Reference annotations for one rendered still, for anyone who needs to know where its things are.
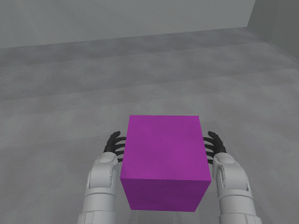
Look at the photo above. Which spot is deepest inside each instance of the robot left forearm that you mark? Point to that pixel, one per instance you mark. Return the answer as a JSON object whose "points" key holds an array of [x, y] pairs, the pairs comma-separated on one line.
{"points": [[101, 191]]}

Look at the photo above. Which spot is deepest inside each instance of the carton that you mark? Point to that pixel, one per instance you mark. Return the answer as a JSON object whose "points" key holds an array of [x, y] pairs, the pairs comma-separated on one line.
{"points": [[164, 165]]}

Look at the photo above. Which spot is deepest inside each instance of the robot right forearm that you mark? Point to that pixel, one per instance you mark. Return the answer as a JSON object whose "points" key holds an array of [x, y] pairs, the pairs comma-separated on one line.
{"points": [[234, 192]]}

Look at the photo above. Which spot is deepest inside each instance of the robot left hand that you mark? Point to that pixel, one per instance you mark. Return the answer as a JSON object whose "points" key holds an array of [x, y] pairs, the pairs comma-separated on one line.
{"points": [[111, 144]]}

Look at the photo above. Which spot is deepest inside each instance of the robot right hand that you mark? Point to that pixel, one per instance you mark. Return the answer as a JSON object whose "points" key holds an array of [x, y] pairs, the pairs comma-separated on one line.
{"points": [[217, 145]]}

